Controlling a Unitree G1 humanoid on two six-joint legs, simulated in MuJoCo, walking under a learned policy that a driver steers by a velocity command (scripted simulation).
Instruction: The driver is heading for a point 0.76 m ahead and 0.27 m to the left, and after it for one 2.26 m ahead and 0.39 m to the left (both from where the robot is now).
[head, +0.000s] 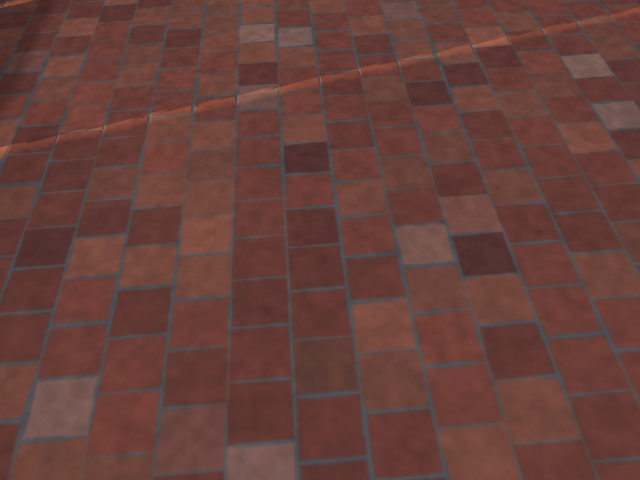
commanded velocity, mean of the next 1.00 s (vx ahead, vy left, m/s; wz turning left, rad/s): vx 0.47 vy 0.00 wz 0.42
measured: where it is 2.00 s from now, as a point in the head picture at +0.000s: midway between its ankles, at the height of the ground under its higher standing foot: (212, 306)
